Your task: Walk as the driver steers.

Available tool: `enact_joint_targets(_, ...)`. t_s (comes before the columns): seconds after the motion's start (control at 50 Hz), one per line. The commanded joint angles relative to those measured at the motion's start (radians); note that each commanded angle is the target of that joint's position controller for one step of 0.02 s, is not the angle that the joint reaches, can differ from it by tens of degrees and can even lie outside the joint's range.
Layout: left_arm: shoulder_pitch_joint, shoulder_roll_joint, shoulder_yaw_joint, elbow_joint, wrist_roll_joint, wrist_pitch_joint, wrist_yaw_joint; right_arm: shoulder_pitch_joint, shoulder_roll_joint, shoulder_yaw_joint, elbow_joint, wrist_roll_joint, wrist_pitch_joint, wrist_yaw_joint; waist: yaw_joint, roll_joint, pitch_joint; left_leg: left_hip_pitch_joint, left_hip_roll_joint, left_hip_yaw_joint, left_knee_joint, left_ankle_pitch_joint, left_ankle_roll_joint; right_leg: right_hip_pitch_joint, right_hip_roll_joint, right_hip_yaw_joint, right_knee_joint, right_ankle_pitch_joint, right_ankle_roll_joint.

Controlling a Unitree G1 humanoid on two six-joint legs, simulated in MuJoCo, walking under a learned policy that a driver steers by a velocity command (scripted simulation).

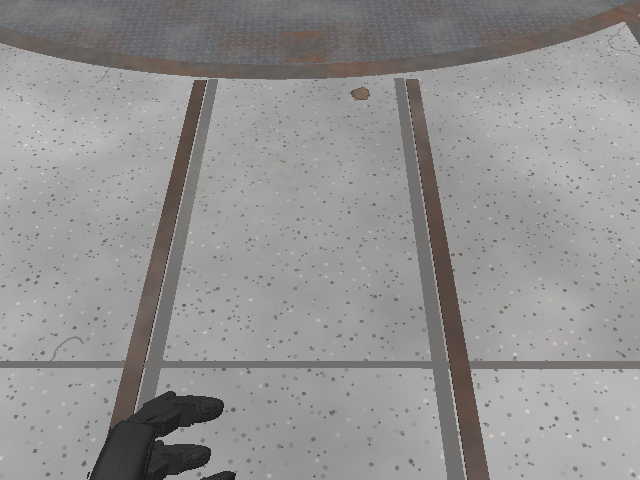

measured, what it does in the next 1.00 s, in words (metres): walks ahead: right foot, then left foot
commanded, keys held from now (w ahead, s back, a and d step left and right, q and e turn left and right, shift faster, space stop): w+q+shift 0.24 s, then w+shift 0.18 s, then w+e+shift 0.58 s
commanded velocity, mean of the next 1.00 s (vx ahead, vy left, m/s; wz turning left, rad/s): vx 1.00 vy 0.00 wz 0.07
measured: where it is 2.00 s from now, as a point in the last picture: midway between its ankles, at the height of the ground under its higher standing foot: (293, 106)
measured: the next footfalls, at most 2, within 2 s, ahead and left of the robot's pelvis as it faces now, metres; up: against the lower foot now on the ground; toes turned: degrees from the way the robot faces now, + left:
right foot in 0.20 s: +0.42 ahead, -0.18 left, +0.00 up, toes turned +15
left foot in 0.62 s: +0.71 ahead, +0.18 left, +0.00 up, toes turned +20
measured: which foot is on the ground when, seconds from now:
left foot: down 0.00-0.20, up 0.22-0.60, down 0.62-1.00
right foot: up 0.00-0.18, down 0.20-0.60, up 0.62-1.00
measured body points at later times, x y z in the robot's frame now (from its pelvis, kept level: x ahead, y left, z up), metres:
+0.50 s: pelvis +0.47 -0.03 +0.00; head +0.49 -0.02 +0.45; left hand +0.27 +0.20 -0.12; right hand +0.80 -0.14 -0.05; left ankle +0.57 +0.14 -0.68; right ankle +0.38 -0.19 -0.73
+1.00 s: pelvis +0.92 +0.11 -0.03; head +0.95 +0.10 +0.42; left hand +1.13 +0.37 -0.10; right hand +0.89 -0.18 -0.16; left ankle +0.68 +0.17 -0.73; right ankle +1.14 +0.05 -0.70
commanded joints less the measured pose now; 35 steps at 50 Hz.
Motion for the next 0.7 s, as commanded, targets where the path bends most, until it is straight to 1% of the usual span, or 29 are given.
enact_joint_targets(0.02, -0.109, 0.102, 0.022, -0.084, -0.024, 0.004, -0.003, -0.056, -0.154, -0.042, -0.089, 0.015, -0.034, 0.002, 0.009, 0.007, 0.109, -0.289, 0.197, -0.272, -0.244, 0.213, 0.086, 0.184, 0.043, -0.130, -0.305, 0.235, 0.021)
enact_joint_targets(0.08, -0.150, 0.113, 0.026, -0.106, -0.038, -0.003, 0.001, -0.014, -0.184, -0.060, -0.086, 0.012, -0.027, 0.007, -0.048, 0.059, 0.045, -0.089, 0.221, -0.293, -0.166, 0.453, 0.047, 0.201, 0.100, -0.143, -0.456, 0.310, 0.000)
enact_joint_targets(0.12, -0.114, 0.138, 0.038, -0.104, -0.035, -0.012, 0.008, -0.043, -0.199, -0.068, -0.097, 0.009, -0.025, -0.003, -0.024, 0.072, 0.005, -0.019, 0.229, -0.305, -0.079, 0.575, 0.009, 0.306, 0.133, -0.127, -0.563, 0.276, -0.016)
enact_joint_targets(0.14, -0.041, 0.177, 0.055, -0.082, -0.036, -0.015, 0.017, -0.062, -0.222, -0.073, -0.104, 0.007, -0.028, -0.005, 0.012, 0.073, -0.052, 0.010, 0.228, -0.309, 0.019, 0.712, -0.015, 0.413, 0.159, -0.121, -0.575, 0.220, -0.028)
enact_joint_targets(0.16, 0.104, 0.229, 0.079, -0.045, -0.043, -0.021, 0.029, -0.100, -0.262, -0.082, -0.114, 0.000, -0.032, -0.003, 0.096, 0.074, -0.145, 0.014, 0.223, -0.303, 0.190, 0.782, -0.035, 0.569, 0.166, -0.110, -0.565, 0.135, -0.040)
enact_joint_targets(0.18, 0.328, 0.280, 0.106, 0.010, -0.041, -0.026, 0.044, -0.178, -0.270, -0.083, -0.135, -0.004, -0.040, 0.001, 0.230, 0.070, -0.245, -0.096, 0.192, -0.284, 0.428, 0.708, -0.052, 0.807, 0.104, -0.073, -0.528, 0.056, -0.056)
enact_joint_targets(0.2, 0.563, 0.351, 0.137, 0.050, -0.013, -0.028, 0.065, -0.209, -0.142, -0.049, -0.172, -0.008, -0.052, -0.001, 0.301, -0.064, -0.386, -0.257, 0.147, -0.204, 0.763, 0.250, -0.043, 1.044, -0.123, 0.142, -0.517, -0.314, -0.079)
enact_joint_targets(0.22, 0.464, 0.428, 0.154, 0.040, 0.014, -0.021, 0.057, -0.075, -0.018, -0.007, -0.244, 0.052, -0.049, 0.001, 0.147, -0.446, -0.515, -0.542, 0.063, -0.085, 1.024, -0.268, -0.082, 1.200, -0.399, 0.759, -0.752, -0.517, -0.194)
enact_joint_targets(0.24, 0.349, 0.333, 0.159, 0.022, 0.003, -0.007, 0.049, -0.122, -0.110, -0.006, -0.209, 0.020, -0.024, -0.013, 0.147, -0.277, -0.380, -0.679, 0.177, -0.042, 1.082, -0.154, -0.065, 1.076, -0.347, 0.776, -0.798, -0.731, -0.218)
enact_joint_targets(0.26, 0.297, 0.227, 0.134, 0.021, -0.008, -0.004, 0.043, -0.224, -0.148, -0.015, -0.204, -0.008, -0.015, -0.004, 0.166, -0.125, -0.227, -0.683, 0.218, -0.013, 1.029, -0.058, -0.071, 0.929, -0.270, 0.561, -0.791, -0.602, -0.200)
enact_joint_targets(0.28, 0.301, 0.183, 0.124, 0.054, -0.005, -0.004, 0.037, -0.271, -0.138, -0.014, -0.212, -0.021, -0.010, 0.011, 0.155, -0.028, -0.131, -0.655, 0.245, -0.003, 0.978, -0.021, -0.078, 0.800, -0.219, 0.401, -0.792, -0.375, -0.189)
enact_joint_targets(0.3, 0.344, 0.166, 0.118, 0.099, -0.007, -0.010, 0.036, -0.329, -0.113, -0.009, -0.235, -0.038, -0.004, 0.027, 0.149, -0.020, -0.079, -0.633, 0.270, -0.013, 0.933, -0.018, -0.079, 0.723, -0.166, 0.277, -0.801, -0.223, -0.169)
enact_joint_targets(0.32, 0.376, 0.147, 0.112, 0.138, -0.008, -0.019, 0.032, -0.321, -0.078, 0.002, -0.251, -0.041, 0.006, 0.042, 0.122, -0.071, -0.053, -0.624, 0.278, -0.019, 0.915, -0.023, -0.084, 0.677, -0.146, 0.211, -0.809, -0.147, -0.165)
enact_joint_targets(0.34, 0.404, 0.123, 0.106, 0.169, -0.019, -0.030, 0.023, -0.334, -0.053, 0.013, -0.263, -0.042, 0.014, 0.047, 0.111, -0.080, -0.038, -0.635, 0.283, -0.022, 0.907, -0.033, -0.084, 0.661, -0.131, 0.170, -0.820, -0.070, -0.162)
enact_joint_targets(0.38, 0.414, 0.131, 0.107, 0.199, -0.037, -0.050, 0.010, -0.370, -0.035, 0.029, -0.297, -0.045, 0.024, 0.053, 0.083, -0.078, -0.005, -0.686, 0.284, -0.035, 0.852, -0.018, -0.088, 0.634, -0.135, 0.099, -0.865, 0.028, -0.168)
enact_joint_targets(0.42, 0.409, 0.153, 0.110, 0.214, -0.040, -0.056, 0.005, -0.456, -0.054, 0.038, -0.337, -0.047, 0.022, 0.060, 0.078, -0.054, 0.039, -0.699, 0.267, -0.009, 0.744, 0.072, -0.097, 0.586, -0.098, -0.028, -0.925, 0.130, -0.164)
enact_joint_targets(0.44, 0.410, 0.177, 0.112, 0.217, -0.041, -0.059, 0.003, -0.502, -0.055, 0.048, -0.372, -0.048, 0.015, 0.065, 0.067, -0.079, 0.072, -0.662, 0.279, -0.006, 0.614, 0.124, -0.100, 0.538, -0.101, -0.056, -0.945, 0.182, -0.170)
enact_joint_targets(0.46, 0.417, 0.179, 0.112, 0.230, -0.046, -0.058, 0.003, -0.558, -0.068, 0.054, -0.390, -0.044, 0.009, 0.073, 0.071, -0.053, 0.102, -0.600, 0.270, 0.053, 0.489, 0.178, -0.101, 0.500, -0.078, -0.103, -0.990, 0.222, -0.167)
enact_joint_targets(0.5, 0.469, 0.212, 0.116, 0.260, -0.060, -0.053, 0.002, -0.632, -0.055, 0.070, -0.401, -0.042, -0.002, 0.085, 0.091, -0.032, 0.124, -0.409, 0.259, 0.172, 0.338, 0.257, -0.087, 0.445, -0.069, -0.113, -1.084, 0.334, -0.182)
enact_joint_targets(0.52, 0.485, 0.242, 0.120, 0.270, -0.060, -0.051, 0.001, -0.637, -0.058, 0.072, -0.399, -0.039, -0.006, 0.083, 0.086, -0.035, 0.121, -0.351, 0.249, 0.177, 0.302, 0.266, -0.081, 0.476, -0.083, -0.116, -1.071, 0.454, -0.187)
enact_joint_targets(0.54, 0.496, 0.275, 0.125, 0.281, -0.059, -0.050, 0.000, -0.621, -0.075, 0.067, -0.389, -0.040, -0.008, 0.072, 0.072, -0.040, 0.093, -0.302, 0.223, 0.184, 0.276, 0.233, -0.074, 0.546, -0.084, -0.132, -1.000, 0.695, -0.186)
enact_joint_targets(0.56, 0.508, 0.311, 0.132, 0.292, -0.059, -0.047, 0.004, -0.568, -0.100, 0.057, -0.374, -0.045, -0.011, 0.056, 0.039, -0.065, 0.030, -0.220, 0.188, 0.187, 0.265, 0.162, -0.066, 0.614, -0.092, -0.141, -0.879, 0.940, -0.181)
enact_joint_targets(0.58, 0.507, 0.338, 0.137, 0.301, -0.056, -0.039, 0.011, -0.419, -0.135, 0.039, -0.331, -0.052, -0.014, 0.038, -0.036, -0.091, -0.064, -0.057, 0.160, 0.169, 0.250, 0.089, -0.058, 0.629, -0.093, -0.141, -0.674, 1.050, -0.171)
enact_joint_targets(0.6, 0.488, 0.339, 0.137, 0.299, -0.061, -0.031, 0.016, -0.224, -0.173, 0.018, -0.269, -0.058, -0.018, 0.019, -0.137, -0.092, -0.159, 0.183, 0.187, 0.133, 0.193, 0.094, -0.053, 0.530, -0.060, -0.149, -0.405, 0.940, -0.156)
enact_joint_targets(0.62, 0.507, 0.254, 0.116, 0.276, -0.057, -0.030, 0.012, -0.086, -0.264, -0.014, -0.237, -0.079, -0.019, -0.007, -0.159, -0.011, -0.274, 0.418, 0.394, -0.074, 0.187, -0.163, -0.048, 0.325, 0.013, -0.159, -0.063, 0.521, -0.152)
enact_joint_targets(0.64, 0.629, 0.083, 0.086, 0.238, -0.085, -0.026, 0.008, -0.083, -0.320, -0.030, -0.250, -0.100, -0.026, -0.016, -0.035, 0.221, -0.437, 0.609, 0.704, -0.559, 0.076, -0.390, 0.015, 0.045, 0.118, -0.101, 0.315, -0.299, -0.145)
enact_joint_targets(0.66, 0.502, 0.204, 0.116, 0.218, -0.085, -0.017, 0.015, -0.099, -0.266, -0.026, -0.252, -0.061, -0.018, -0.014, -0.079, 0.106, -0.398, 0.483, 0.687, -0.649, -0.056, -0.400, 0.004, -0.022, 0.106, -0.049, 0.385, -0.207, -0.163)
enact_joint_targets(0.68, 0.415, 0.205, 0.122, 0.201, -0.083, -0.013, 0.012, -0.179, -0.192, -0.009, -0.230, -0.051, -0.024, -0.014, -0.032, 0.074, -0.190, 0.328, 0.622, -0.452, -0.072, -0.280, -0.011, -0.069, 0.062, -0.053, 0.331, -0.093, -0.162)
enact_joint_targets(0.7, 0.405, 0.169, 0.114, 0.208, -0.076, -0.008, 0.004, -0.223, -0.148, -0.004, -0.217, -0.046, -0.032, -0.010, 0.006, 0.068, -0.092, 0.205, 0.583, -0.330, -0.105, -0.135, -0.018, -0.054, 0.032, -0.062, 0.281, -0.059, -0.155)
Keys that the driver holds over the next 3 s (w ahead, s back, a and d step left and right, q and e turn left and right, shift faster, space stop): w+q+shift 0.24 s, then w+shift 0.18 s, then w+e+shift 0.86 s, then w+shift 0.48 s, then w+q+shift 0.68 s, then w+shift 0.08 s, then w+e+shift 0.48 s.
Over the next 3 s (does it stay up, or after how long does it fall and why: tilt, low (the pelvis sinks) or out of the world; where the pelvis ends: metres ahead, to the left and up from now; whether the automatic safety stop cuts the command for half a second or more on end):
stays up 2.79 -0.18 0.00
